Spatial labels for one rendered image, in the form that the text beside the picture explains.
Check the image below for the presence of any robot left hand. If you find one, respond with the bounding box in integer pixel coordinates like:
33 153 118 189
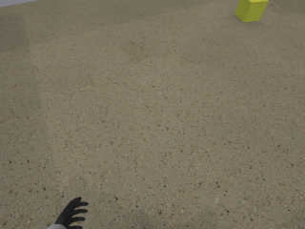
55 197 89 229

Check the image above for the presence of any carton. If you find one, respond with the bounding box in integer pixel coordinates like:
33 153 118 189
234 0 269 23

